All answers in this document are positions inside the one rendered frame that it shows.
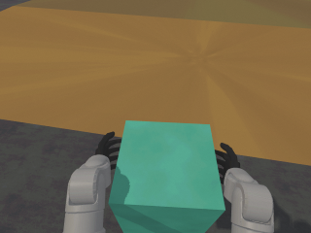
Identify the carton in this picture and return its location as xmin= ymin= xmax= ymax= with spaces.
xmin=108 ymin=120 xmax=225 ymax=233

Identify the robot right hand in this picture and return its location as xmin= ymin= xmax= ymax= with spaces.
xmin=215 ymin=143 xmax=240 ymax=184

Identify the right robot forearm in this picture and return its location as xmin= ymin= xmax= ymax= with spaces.
xmin=224 ymin=167 xmax=274 ymax=233

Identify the robot left hand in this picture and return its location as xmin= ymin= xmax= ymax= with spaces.
xmin=95 ymin=131 xmax=122 ymax=170

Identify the left robot forearm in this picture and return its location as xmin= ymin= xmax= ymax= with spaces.
xmin=63 ymin=154 xmax=111 ymax=233

